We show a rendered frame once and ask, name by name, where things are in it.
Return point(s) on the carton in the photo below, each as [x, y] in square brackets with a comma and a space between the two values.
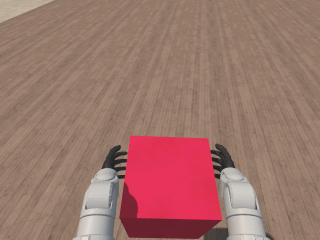
[169, 188]

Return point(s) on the right robot forearm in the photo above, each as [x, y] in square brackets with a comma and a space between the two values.
[241, 205]

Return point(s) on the left robot forearm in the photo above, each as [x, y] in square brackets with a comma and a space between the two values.
[98, 212]

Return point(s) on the robot left hand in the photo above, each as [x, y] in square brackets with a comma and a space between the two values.
[110, 161]

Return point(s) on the robot right hand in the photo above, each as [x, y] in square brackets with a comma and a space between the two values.
[225, 161]

